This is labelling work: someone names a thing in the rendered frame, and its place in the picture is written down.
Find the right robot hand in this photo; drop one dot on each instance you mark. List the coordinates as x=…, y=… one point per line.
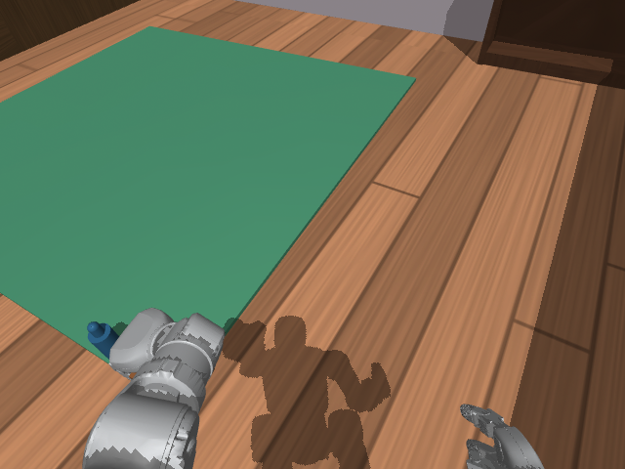
x=511, y=451

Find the bookshelf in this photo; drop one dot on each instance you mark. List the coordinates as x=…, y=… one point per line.
x=581, y=40

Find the left robot hand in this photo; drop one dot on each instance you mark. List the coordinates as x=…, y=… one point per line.
x=129, y=352

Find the left robot arm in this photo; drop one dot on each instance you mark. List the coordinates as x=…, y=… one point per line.
x=153, y=422

